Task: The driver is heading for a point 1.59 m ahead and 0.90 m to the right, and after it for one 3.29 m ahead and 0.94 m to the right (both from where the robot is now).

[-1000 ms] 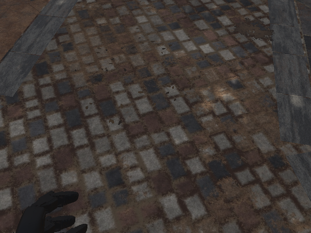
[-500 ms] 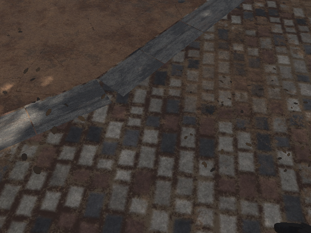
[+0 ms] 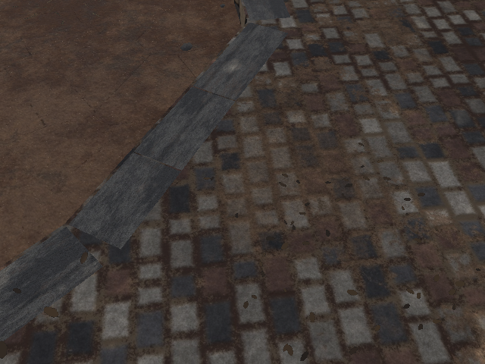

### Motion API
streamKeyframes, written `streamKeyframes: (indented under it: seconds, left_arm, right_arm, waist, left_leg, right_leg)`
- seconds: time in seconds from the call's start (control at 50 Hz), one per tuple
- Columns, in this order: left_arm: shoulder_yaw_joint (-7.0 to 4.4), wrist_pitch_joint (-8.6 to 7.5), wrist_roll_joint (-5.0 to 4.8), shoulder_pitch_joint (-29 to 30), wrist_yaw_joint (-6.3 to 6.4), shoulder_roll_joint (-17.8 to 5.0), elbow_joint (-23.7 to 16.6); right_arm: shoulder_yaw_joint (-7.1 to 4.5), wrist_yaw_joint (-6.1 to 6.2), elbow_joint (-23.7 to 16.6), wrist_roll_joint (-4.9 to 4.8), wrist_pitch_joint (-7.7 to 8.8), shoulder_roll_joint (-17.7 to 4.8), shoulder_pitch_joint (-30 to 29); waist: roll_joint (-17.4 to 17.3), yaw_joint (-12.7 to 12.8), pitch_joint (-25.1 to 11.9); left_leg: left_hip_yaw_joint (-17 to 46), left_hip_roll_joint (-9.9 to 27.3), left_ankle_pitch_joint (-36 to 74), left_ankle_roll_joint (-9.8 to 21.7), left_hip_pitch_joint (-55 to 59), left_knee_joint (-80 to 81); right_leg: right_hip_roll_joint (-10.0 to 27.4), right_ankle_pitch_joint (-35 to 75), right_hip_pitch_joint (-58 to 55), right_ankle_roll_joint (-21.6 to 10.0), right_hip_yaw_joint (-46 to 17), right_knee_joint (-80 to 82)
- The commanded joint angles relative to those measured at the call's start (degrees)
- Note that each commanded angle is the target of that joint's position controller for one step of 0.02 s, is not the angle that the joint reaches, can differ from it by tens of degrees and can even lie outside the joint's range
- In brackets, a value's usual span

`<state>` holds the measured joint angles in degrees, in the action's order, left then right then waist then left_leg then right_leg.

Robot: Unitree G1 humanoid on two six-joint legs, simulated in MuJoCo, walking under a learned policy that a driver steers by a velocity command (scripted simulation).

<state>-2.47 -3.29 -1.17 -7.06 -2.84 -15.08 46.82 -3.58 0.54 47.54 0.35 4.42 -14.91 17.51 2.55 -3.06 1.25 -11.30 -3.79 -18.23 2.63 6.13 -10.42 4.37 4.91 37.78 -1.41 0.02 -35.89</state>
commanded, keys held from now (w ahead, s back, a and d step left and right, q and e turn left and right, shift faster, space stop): w+e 1.00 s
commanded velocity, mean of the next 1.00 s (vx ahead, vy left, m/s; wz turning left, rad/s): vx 0.50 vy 0.00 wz -0.56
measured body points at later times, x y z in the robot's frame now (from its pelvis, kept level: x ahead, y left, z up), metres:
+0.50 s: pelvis +0.31 -0.02 +0.00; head +0.34 -0.04 +0.45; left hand +0.45 +0.24 -0.10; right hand +0.46 -0.32 -0.08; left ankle +0.52 +0.08 -0.71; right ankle +0.20 -0.10 -0.73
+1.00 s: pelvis +0.56 -0.10 +0.00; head +0.59 -0.13 +0.45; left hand +0.88 -0.05 -0.07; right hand +0.40 -0.36 -0.12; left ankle +0.52 +0.06 -0.73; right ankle +0.62 -0.31 -0.70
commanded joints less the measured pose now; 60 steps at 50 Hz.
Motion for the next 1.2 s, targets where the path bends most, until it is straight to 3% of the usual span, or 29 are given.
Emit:
streamKeyframes:
  seconds: [0.02, 0.06, 0.1, 0.12, 0.14, 0.16, 0.18, 0.22, 0.28, 0.38, 0.46, 0.54, 0.56, 0.58, 0.6, 0.62, 0.66, 0.68, 0.78, 0.9, 0.98, 1.02, 1.06, 1.08, 1.1, 1.12, 1.14, 1.16, 1.2]
  left_arm:
    - [-0.61, -1.04, -0.09, 7.70, -1.43, -3.82, -7.34]
    - [-1.77, -0.52, -0.21, 3.14, -1.60, -6.06, -7.47]
    - [-4.76, -0.15, -0.30, -12.46, -0.46, -11.81, -4.75]
    - [-6.48, 0.44, -0.04, -18.15, 0.81, -17.80, -4.12]
    - [-5.92, -0.04, -0.36, -16.61, 0.78, -17.42, -5.37]
    - [-4.75, -0.31, 0.11, -16.30, 0.86, -13.44, -5.52]
    - [-4.22, -0.64, 0.05, -13.31, 0.95, -11.21, -5.88]
    - [-3.09, -0.91, 0.27, -6.55, 1.13, -7.74, -7.54]
    - [-3.20, -0.97, 0.66, -4.78, 1.88, -8.55, -9.01]
    - [-4.03, -0.14, -0.13, -8.33, 3.41, -11.00, -8.27]
    - [-4.01, 0.81, -0.52, -12.18, 3.70, -10.64, -7.29]
    - [-3.61, 1.10, 0.08, -10.57, 3.82, -8.91, -8.22]
    - [-2.41, 0.84, 0.54, -10.53, 3.53, -5.67, -9.02]
    - [-1.31, 0.32, -0.05, -16.29, 3.68, -1.85, -10.60]
    - [-1.27, -0.01, -1.14, -18.68, 3.57, -5.02, -11.17]
    - [-2.47, 0.27, -1.33, -15.40, 3.55, -9.81, -10.40]
    - [-2.88, 0.67, 0.09, -7.92, 3.39, -9.93, -12.02]
    - [-3.13, 0.89, 0.21, -7.04, 3.17, -9.15, -12.35]
    - [-2.30, 2.24, -0.10, -5.72, 2.63, -5.14, -13.99]
    - [-1.45, 1.41, -0.07, 2.68, 0.91, -3.41, -15.59]
    - [-1.52, 1.32, -0.38, 7.45, -0.40, -3.74, -17.80]
    - [-2.44, 1.54, -0.02, 5.83, -0.65, -5.52, -18.17]
    - [-4.80, 2.00, 0.03, -6.03, -0.20, -9.39, -15.49]
    - [-6.73, 2.53, -0.15, -16.38, 0.78, -13.02, -12.78]
    - [-7.70, 2.47, -0.78, -16.74, 1.67, -19.94, -12.46]
    - [-6.63, 1.35, -0.38, -18.29, 1.35, -17.79, -14.69]
    - [-5.42, 0.49, 0.17, -16.77, 1.07, -13.82, -13.80]
    - [-4.85, 0.02, 0.02, -14.05, 1.12, -12.10, -13.53]
    - [-3.66, -0.21, 0.75, -6.94, 1.39, -9.03, -14.80]
  right_arm:
    - [-2.61, 0.91, -1.74, -0.47, -1.17, -10.21, 1.24]
    - [-2.97, 1.72, -2.31, -0.58, -2.24, -11.88, 0.30]
    - [-2.86, 2.28, -3.12, -0.80, -2.65, -12.68, -1.95]
    - [-1.16, 1.65, -5.22, 0.70, -1.41, -7.08, 2.67]
    - [0.42, 0.40, -6.36, 0.42, 1.07, -4.14, 3.24]
    - [-0.70, -0.74, -7.85, -1.98, 3.09, -8.55, -3.79]
    - [-0.53, -1.08, -9.11, -2.94, 4.09, -8.90, -6.75]
    - [-1.18, -0.37, -8.37, -0.51, 3.87, -9.18, -6.59]
    - [-1.15, -0.16, -8.50, 0.45, 1.79, -7.66, -4.07]
    - [0.39, -0.19, -11.49, 0.47, 1.48, -4.29, -14.23]
    - [-0.22, -1.18, -12.99, -0.87, 2.31, -6.44, -18.41]
    - [-2.16, -1.36, -11.14, -0.84, 3.50, -9.81, -9.90]
    - [-3.00, -0.94, -10.43, 0.28, 3.85, -12.24, -2.73]
    - [-4.13, -0.65, -9.42, 1.58, 3.39, -17.01, 4.13]
    - [-4.04, -1.11, -8.12, 0.17, 2.81, -15.72, 5.96]
    - [-2.67, -0.90, -9.34, -0.38, 2.47, -10.51, 2.64]
    - [-1.67, -0.53, -9.33, 0.28, 1.57, -7.88, -2.10]
    - [-1.14, -0.42, -9.01, 0.55, 1.58, -6.47, -3.40]
    - [-1.93, -0.40, -6.62, -0.01, 2.37, -8.15, -3.69]
    - [-2.54, -0.03, -4.15, -0.36, 1.33, -10.72, -2.21]
    - [-3.11, -0.12, -2.35, -1.44, 0.16, -12.66, 0.26]
    - [-3.62, 0.10, -2.22, -2.00, -0.54, -14.34, -0.06]
    - [-3.83, 0.56, -2.48, -2.52, -1.35, -15.27, -1.05]
    - [-3.07, 0.86, -3.10, -1.81, -1.18, -13.48, -0.65]
    - [-0.35, 0.22, -6.45, 1.17, -0.17, -5.03, 3.64]
    - [-0.03, -0.55, -7.86, -0.34, 2.13, -7.43, 0.38]
    - [-1.08, -1.14, -9.51, -2.70, 3.34, -11.21, -5.78]
    - [-0.59, -1.11, -9.97, -2.60, 4.01, -10.49, -7.15]
    - [-1.13, -0.56, -8.78, -0.14, 3.63, -10.94, -6.14]
  waist:
    - [-5.39, -0.41, 3.20]
    - [-8.42, 2.95, -1.34]
    - [-6.71, 12.02, -9.53]
    - [5.50, 10.17, -16.37]
    - [8.41, 7.90, -23.71]
    - [3.26, 11.01, -19.68]
    - [0.01, 9.54, -12.06]
    - [-3.62, 4.31, -4.13]
    - [-1.21, 1.58, -2.81]
    - [1.32, 5.43, -1.61]
    - [2.94, 7.24, -2.40]
    - [4.84, 1.52, -4.63]
    - [1.55, -1.89, -10.90]
    - [-12.18, -0.91, -18.78]
    - [-22.48, -0.30, -20.07]
    - [-14.67, -1.64, -12.56]
    - [-7.40, -0.84, -3.68]
    - [-7.49, 0.30, -1.72]
    - [-7.48, 1.84, 0.12]
    - [-5.84, -1.05, 1.66]
    - [-6.12, -1.92, 3.50]
    - [-7.70, 0.27, 1.46]
    - [-7.87, 7.70, -5.44]
    - [-5.08, 12.53, -10.56]
    - [11.55, 6.86, -14.29]
    - [9.09, 9.30, -25.26]
    - [4.59, 10.77, -17.79]
    - [1.86, 8.69, -11.53]
    - [-0.89, 3.62, -5.98]
  left_leg:
    - [1.29, 19.06, 46.96, 5.03, 3.30, -4.20]
    - [0.26, 19.15, 66.34, 3.80, 4.58, -13.76]
    - [-0.93, 16.16, 62.27, 0.93, -5.68, -36.28]
    - [-0.08, 9.41, 24.61, -2.66, -28.67, -57.93]
    - [12.21, -1.32, -15.52, -4.10, -44.70, -71.72]
    - [18.86, 2.62, -12.63, -2.32, -51.44, -73.09]
    - [18.03, 5.42, -7.53, -1.08, -52.58, -68.42]
    - [16.88, 9.30, -2.38, -1.92, -46.08, -57.91]
    - [15.32, 10.12, 0.49, -4.91, -40.51, -51.17]
    - [12.94, 6.20, 19.25, -7.44, -35.25, -28.32]
    - [14.93, 4.06, 21.67, -6.75, -32.78, -19.66]
    - [14.84, 4.31, 15.27, -2.15, -21.73, -15.23]
    - [20.36, 10.78, 12.90, 1.15, -9.27, -16.25]
    - [42.33, 23.65, 2.62, 8.88, 10.41, -12.97]
    - [60.46, 29.41, -12.42, 12.73, 13.39, -7.72]
    - [53.57, 27.08, -17.93, 10.53, 7.64, -6.24]
    - [37.20, 21.90, -4.38, 7.41, -5.82, -5.21]
    - [31.86, 19.71, 1.33, 6.67, -9.79, -3.74]
    - [19.49, 19.33, 14.00, 8.61, -13.28, 1.10]
    - [7.60, 17.80, 20.62, 6.34, -9.78, 1.40]
    - [4.29, 19.71, 25.95, 4.97, -4.06, -0.62]
    - [1.99, 19.94, 43.96, 3.84, -1.47, -6.86]
    - [-0.93, 18.22, 57.85, 1.93, -3.76, -23.84]
    - [-1.35, 16.26, 48.04, -0.32, -15.29, -38.99]
    - [0.27, 6.72, -6.26, -3.92, -41.94, -60.43]
    - [14.92, 2.01, -16.81, -4.04, -50.10, -70.63]
    - [17.12, 5.30, -11.02, -3.00, -55.51, -70.45]
    - [16.53, 7.59, -6.04, -2.15, -54.46, -65.51]
    - [16.83, 10.62, -1.14, -2.86, -46.20, -56.84]
  right_leg:
    - [-2.16, -6.54, 3.17, -2.34, 3.67, 2.13]
    - [-6.10, -13.02, -4.63, -4.74, 6.96, 0.70]
    - [-8.30, -10.67, -28.32, -8.98, 4.23, 5.71]
    - [5.60, -11.52, -51.21, -16.94, -18.87, 4.76]
    - [14.99, -18.89, -62.61, -25.53, -47.65, 14.48]
    - [13.61, -20.81, -60.91, -22.05, -42.53, 17.99]
    - [11.59, -18.78, -52.69, -19.50, -34.17, 18.70]
    - [6.96, -7.51, -36.32, -16.72, -23.78, 20.56]
    - [4.30, 0.89, -26.21, -16.91, -18.67, 23.09]
    - [-1.46, -2.17, -19.94, -12.21, -11.73, 21.43]
    - [0.95, -10.07, -24.75, -10.54, -18.01, 17.16]
    - [1.12, -9.34, -27.24, -7.37, -22.59, 7.19]
    - [-2.08, -11.66, -22.92, -5.26, -19.12, -5.12]
    - [-10.42, -28.34, -5.39, -1.07, -10.76, -24.82]
    - [-8.23, -39.33, 6.34, 0.01, -9.53, -36.37]
    - [-4.97, -34.27, 9.48, 0.56, -10.42, -40.95]
    - [-1.49, -26.67, 7.30, 0.76, -7.52, -38.48]
    - [0.05, -24.55, 5.22, 0.54, -7.66, -35.98]
    - [2.15, -19.18, 4.70, 2.00, -5.85, -27.22]
    - [1.25, -4.11, 1.94, 1.51, -1.49, -8.95]
    - [-0.10, -7.37, 0.54, -0.86, 1.62, -1.92]
    - [-3.22, -13.29, -4.67, -3.19, 4.54, -0.39]
    - [-8.06, -13.76, -21.23, -6.64, 7.10, 3.35]
    - [-6.97, -11.54, -38.73, -9.16, 2.23, 4.65]
    - [8.71, -15.80, -58.64, -18.12, -27.29, 6.72]
    - [15.39, -27.08, -63.64, -24.34, -49.84, 16.90]
    - [13.66, -25.34, -59.50, -20.71, -42.05, 18.84]
    - [11.21, -21.33, -51.06, -18.59, -34.66, 18.90]
    - [7.16, -8.74, -36.15, -16.21, -25.48, 20.10]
